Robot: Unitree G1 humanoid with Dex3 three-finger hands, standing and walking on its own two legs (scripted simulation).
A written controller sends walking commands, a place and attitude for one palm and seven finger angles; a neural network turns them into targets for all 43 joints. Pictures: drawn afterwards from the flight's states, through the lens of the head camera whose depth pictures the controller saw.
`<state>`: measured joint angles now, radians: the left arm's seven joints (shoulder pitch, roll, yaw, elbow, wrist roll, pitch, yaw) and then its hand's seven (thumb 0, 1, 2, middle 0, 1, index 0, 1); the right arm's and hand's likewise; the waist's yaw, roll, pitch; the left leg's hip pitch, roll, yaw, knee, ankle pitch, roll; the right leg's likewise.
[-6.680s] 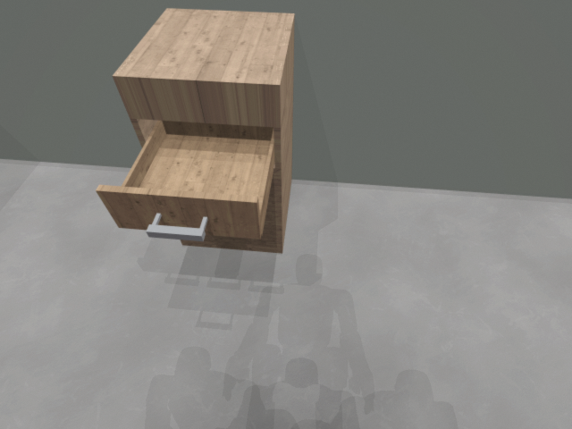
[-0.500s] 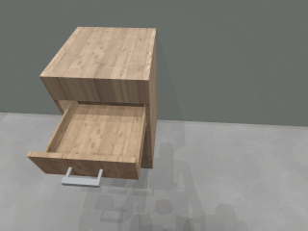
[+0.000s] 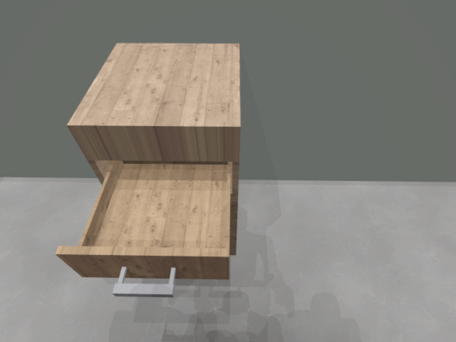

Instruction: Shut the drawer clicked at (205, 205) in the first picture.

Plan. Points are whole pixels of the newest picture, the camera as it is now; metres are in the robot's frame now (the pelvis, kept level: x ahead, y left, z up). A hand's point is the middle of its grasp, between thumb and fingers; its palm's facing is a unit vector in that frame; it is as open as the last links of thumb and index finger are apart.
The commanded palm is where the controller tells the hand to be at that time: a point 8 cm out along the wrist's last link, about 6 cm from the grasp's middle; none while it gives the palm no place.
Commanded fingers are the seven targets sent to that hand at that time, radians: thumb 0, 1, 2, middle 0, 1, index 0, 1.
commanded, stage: come to a stop and stand still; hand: left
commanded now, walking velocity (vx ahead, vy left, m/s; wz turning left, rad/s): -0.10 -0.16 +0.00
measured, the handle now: (146, 281) +0.28 +0.21 -0.19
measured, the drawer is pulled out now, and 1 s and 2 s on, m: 0.28 0.28 0.28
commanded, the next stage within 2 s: look again from close up in 1.76 s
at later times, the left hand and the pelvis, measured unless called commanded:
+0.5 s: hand out of the picture -0.01 +0.15 -0.16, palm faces +0.01 -0.98 -0.19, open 7.3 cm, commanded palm none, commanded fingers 0.00 0.90 0.90 -0.20 -0.30 -0.20 -0.30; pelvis +0.00 -0.01 +0.01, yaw -1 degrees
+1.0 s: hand out of the picture +0.03 +0.16 -0.16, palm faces +0.06 -0.98 -0.21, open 7.4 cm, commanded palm none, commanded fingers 0.00 0.90 0.90 -0.20 -0.30 -0.20 -0.30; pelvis +0.03 -0.01 +0.01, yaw +2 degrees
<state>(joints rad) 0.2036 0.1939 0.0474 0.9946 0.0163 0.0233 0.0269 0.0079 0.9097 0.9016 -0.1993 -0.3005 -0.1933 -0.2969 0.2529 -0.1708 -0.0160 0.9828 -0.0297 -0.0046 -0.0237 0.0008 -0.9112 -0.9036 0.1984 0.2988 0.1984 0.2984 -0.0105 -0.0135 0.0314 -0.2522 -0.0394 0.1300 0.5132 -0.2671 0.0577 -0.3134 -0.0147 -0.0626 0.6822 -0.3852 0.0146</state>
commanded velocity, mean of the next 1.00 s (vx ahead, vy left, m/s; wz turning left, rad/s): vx -0.01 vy -0.01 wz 0.00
